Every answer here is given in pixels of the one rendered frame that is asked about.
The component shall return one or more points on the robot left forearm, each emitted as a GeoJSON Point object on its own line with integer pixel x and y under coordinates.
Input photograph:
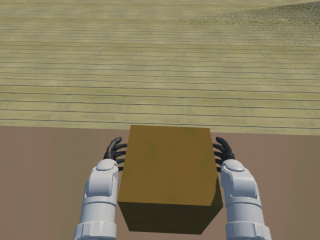
{"type": "Point", "coordinates": [97, 218]}

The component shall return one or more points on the robot left hand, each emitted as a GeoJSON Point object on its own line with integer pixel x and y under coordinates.
{"type": "Point", "coordinates": [112, 154]}

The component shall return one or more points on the carton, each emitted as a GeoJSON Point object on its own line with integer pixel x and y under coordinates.
{"type": "Point", "coordinates": [169, 181]}

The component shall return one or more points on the robot right hand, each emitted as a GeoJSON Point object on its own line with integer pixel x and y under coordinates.
{"type": "Point", "coordinates": [225, 154]}

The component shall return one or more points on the robot right forearm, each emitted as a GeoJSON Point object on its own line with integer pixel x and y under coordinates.
{"type": "Point", "coordinates": [245, 219]}

